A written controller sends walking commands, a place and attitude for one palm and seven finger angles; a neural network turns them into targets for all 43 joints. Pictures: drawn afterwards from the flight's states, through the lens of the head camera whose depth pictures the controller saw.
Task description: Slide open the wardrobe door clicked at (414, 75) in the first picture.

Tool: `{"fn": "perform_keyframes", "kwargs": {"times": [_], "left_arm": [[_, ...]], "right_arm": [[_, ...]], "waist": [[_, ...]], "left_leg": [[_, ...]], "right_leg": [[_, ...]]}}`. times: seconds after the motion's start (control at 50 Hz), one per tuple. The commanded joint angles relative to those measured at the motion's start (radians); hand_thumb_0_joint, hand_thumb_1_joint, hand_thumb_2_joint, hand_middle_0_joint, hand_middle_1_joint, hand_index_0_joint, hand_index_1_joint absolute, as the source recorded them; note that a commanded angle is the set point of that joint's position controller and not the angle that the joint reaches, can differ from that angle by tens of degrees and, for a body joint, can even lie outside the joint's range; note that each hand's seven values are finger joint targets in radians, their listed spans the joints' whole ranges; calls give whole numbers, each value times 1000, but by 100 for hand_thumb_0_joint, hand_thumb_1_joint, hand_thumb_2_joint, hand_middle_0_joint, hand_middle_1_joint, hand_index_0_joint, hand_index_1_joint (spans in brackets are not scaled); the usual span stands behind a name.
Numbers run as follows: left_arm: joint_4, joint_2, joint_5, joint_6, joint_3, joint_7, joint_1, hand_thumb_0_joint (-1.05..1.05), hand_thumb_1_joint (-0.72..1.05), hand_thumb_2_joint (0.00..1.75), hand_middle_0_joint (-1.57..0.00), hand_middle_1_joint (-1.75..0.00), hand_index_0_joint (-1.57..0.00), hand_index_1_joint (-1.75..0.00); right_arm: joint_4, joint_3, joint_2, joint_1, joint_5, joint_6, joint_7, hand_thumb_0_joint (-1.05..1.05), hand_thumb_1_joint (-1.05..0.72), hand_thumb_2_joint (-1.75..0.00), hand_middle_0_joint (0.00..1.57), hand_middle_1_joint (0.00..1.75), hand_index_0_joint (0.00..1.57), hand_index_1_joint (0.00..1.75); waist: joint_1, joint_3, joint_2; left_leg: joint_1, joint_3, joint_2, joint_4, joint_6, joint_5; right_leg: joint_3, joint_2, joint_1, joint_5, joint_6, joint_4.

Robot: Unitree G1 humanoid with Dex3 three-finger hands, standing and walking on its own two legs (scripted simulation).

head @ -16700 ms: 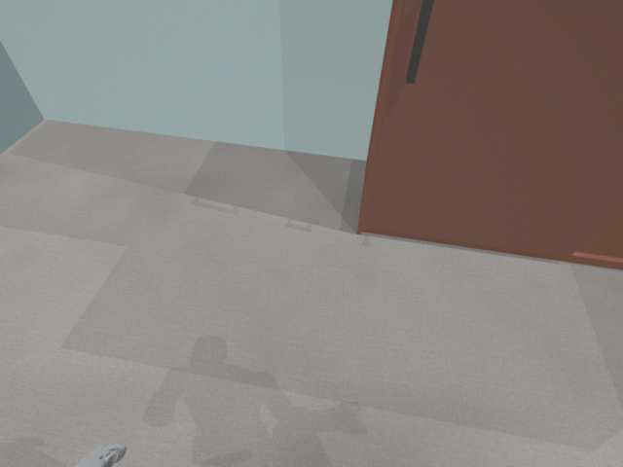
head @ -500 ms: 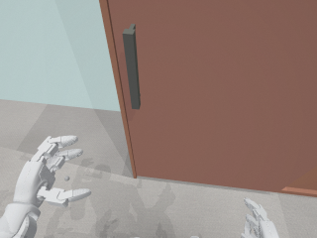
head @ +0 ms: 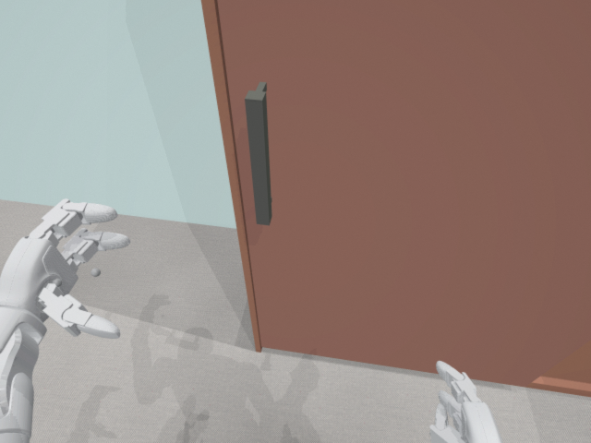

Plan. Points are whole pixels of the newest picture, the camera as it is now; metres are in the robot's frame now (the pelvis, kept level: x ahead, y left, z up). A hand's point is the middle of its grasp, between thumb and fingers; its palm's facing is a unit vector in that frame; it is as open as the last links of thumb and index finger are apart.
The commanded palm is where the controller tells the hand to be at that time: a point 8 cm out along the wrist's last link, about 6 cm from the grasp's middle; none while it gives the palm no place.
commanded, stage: raise the hand with hooked fingers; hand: left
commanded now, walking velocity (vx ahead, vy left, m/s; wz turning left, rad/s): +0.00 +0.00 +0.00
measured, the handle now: (263, 159) +0.52 +0.12 +0.11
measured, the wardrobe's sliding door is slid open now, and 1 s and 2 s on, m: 0.00 0.00 0.00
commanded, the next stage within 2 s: move the hooked fingers beside the handle in 0.58 s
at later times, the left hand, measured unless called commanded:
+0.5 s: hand (110, 262) +0.27 +0.26 +0.14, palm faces +0.05 -1.00 -0.06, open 14.0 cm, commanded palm +0.24 +0.30 +0.14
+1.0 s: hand (150, 237) +0.31 +0.23 +0.13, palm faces -0.02 -1.00 -0.03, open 14.0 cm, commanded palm +0.29 +0.28 +0.13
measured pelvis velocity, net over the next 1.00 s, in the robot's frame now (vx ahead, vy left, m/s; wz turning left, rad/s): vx -0.01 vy -0.02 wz -0.01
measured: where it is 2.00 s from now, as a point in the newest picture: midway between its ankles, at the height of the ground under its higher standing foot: outside the picture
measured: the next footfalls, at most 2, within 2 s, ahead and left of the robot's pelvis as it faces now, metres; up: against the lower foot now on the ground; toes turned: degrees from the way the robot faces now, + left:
none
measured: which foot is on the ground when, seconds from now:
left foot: down 0.00-1.00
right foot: down 0.00-1.00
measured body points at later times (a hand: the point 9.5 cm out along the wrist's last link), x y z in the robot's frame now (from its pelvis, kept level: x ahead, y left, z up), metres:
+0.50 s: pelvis +0.00 -0.02 +0.01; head -0.01 -0.02 +0.46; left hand +0.26 +0.31 +0.14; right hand +0.17 -0.25 -0.06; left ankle -0.01 +0.08 -0.72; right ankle +0.04 -0.11 -0.72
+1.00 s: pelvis -0.01 -0.02 +0.01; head +0.00 -0.03 +0.46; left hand +0.31 +0.28 +0.14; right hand +0.16 -0.26 -0.07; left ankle -0.01 +0.08 -0.72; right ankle +0.04 -0.11 -0.72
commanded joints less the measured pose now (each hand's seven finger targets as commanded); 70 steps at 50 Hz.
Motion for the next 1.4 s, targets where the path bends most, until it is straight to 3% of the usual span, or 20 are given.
{"fn": "perform_keyframes", "kwargs": {"times": [0.0,0.06,0.1,0.2,0.26,0.44,0.48,0.58,0.66,0.7,0.8,0.88,0.92,0.98,1.04,1.1,1.18,1.26,1.32,1.38], "left_arm": [[-128,268,-17,-36,96,-16,-309,0,-50,30,-30,-120,-30,-120],[-89,289,-9,-2,92,-40,-356,0,-50,30,-30,-120,-30,-120],[-58,264,-17,12,81,-61,-316,0,-50,30,-30,-120,-30,-120],[-77,284,-38,-2,120,-64,-289,0,-50,30,-30,-120,-30,-120],[-127,302,-29,-26,141,-34,-307,0,-50,30,-30,-120,-30,-120],[-150,282,-9,-49,118,-6,-333,0,-50,30,-30,-120,-30,-120],[-107,273,-15,-39,113,-19,-309,0,-50,30,-30,-120,-30,-120],[-53,269,-26,-13,109,-47,-307,0,-50,30,-30,-120,-30,-120],[-110,281,-25,-28,113,-42,-336,0,-50,30,-30,-120,-30,-120],[-93,286,-22,-36,104,-31,-394,0,-50,30,-30,-120,-30,-120],[-57,252,4,-54,42,-3,-520,0,-50,30,-30,-120,-30,-120],[30,263,25,-43,33,8,-556,0,-50,30,-30,-120,-30,-120],[41,246,31,-41,9,10,-596,0,-50,30,-30,-120,-30,-120],[102,318,31,-43,86,20,-567,0,-50,30,-30,-120,-30,-120],[101,289,34,-50,65,27,-586,0,-50,30,-30,-120,-30,-120],[97,291,35,-64,77,38,-565,0,-50,30,-30,-120,-30,-120],[106,262,39,-67,45,39,-606,0,-50,30,-30,-120,-30,-120],[78,238,45,-75,12,43,-663,0,-50,30,-30,-120,-30,-120],[152,263,53,-73,28,54,-696,0,-50,30,-30,-120,-30,-120],[143,262,59,-90,14,63,-765,0,-50,30,-30,-120,-30,-120]], "right_arm": [[-142,-66,-147,-91,8,-43,-18,0,-90,-90,20,30,20,30],[-145,-67,-151,-90,14,-37,-23,0,-90,-90,20,30,20,30],[-151,-69,-151,-87,12,-35,-18,0,-90,-90,20,30,20,30],[-163,-74,-154,-94,8,-35,-3,0,-90,-90,20,30,20,30],[-167,-78,-151,-96,7,-39,-2,0,-90,-90,20,30,20,30],[-153,-77,-144,-90,7,-45,-18,0,-90,-90,20,30,20,30],[-145,-78,-150,-85,6,-42,-21,0,-90,-90,20,30,20,30],[-146,-79,-156,-96,9,-35,-22,0,-90,-90,20,30,20,30],[-158,-78,-147,-102,12,-38,-21,0,-90,-90,20,30,20,30],[-150,-75,-146,-101,11,-34,-24,0,-90,-90,20,30,20,30],[-134,-73,-146,-96,15,-38,-36,0,-90,-90,20,30,20,30],[-122,-76,-156,-74,16,-33,-42,0,-90,-90,20,30,20,30],[-127,-76,-153,-76,17,-32,-41,0,-90,-90,20,30,20,30],[-125,-78,-160,-61,10,-22,-33,0,-90,-90,20,30,20,30],[-138,-75,-151,-64,10,-17,-23,0,-90,-90,20,30,20,30],[-146,-81,-155,-50,7,-10,-13,0,-90,-90,20,30,20,30],[-139,-87,-159,-33,8,-2,-10,0,-90,-90,20,30,20,30],[-132,-92,-159,-20,10,1,-13,0,-90,-90,20,30,20,30],[-116,-92,-166,-6,11,11,-16,0,-90,-90,20,30,20,30],[-114,-92,-165,-6,8,15,-17,0,-90,-90,20,30,20,30]], "waist": [[-18,-143,86],[-24,-136,73],[-19,-152,9],[-1,-170,3],[6,-184,66],[-13,-166,83],[-15,-147,20],[-15,-133,-11],[-11,-183,32],[-26,-165,3],[-43,-145,73],[-48,-156,-2],[-50,-181,5],[-22,-220,-10],[-22,-232,39],[-16,-254,-11],[-37,-236,-11],[-52,-258,45],[-63,-218,-26],[-64,-250,20]], "left_leg": [[4,-100,32,-178,-54,237],[12,-104,32,-196,-47,212],[3,-97,29,-189,-41,233],[-4,-87,26,-182,-39,247],[14,-82,25,-188,-40,249],[25,-61,23,-197,-30,228],[9,-60,25,-192,-25,225],[-27,-54,23,-175,-22,193],[-10,-51,19,-173,-23,207],[-27,-52,22,-169,-23,194],[-9,-59,21,-186,-25,145],[-21,-63,22,-187,-23,144],[-23,-61,19,-187,-23,150],[-50,-55,18,-179,-26,194],[-48,-43,15,-181,-29,211],[-54,-43,20,-184,-25,251],[-44,-38,23,-175,-23,259],[-13,-39,20,-180,-26,241],[-54,-44,23,-182,-23,203],[-34,-40,20,-174,-22,211]], "right_leg": [[70,3,117,122,-17,-95],[72,0,121,101,-14,-115],[76,-2,145,131,-12,-115],[90,-4,161,148,-15,-113],[89,-4,161,142,-16,-114],[105,-8,177,145,-10,-138],[111,-6,177,148,-7,-143],[143,-20,174,110,0,-152],[138,-20,191,124,1,-145],[147,-19,179,105,3,-149],[135,-17,136,46,-2,-153],[125,-15,136,46,0,-148],[128,-21,147,64,1,-142],[132,-21,198,117,-5,-125],[133,-25,197,161,-6,-115],[126,-20,218,211,-7,-99],[129,-18,190,234,-6,-100],[125,-17,161,210,-6,-103],[125,-16,148,170,-3,-111],[134,-18,149,175,-7,-107]]}}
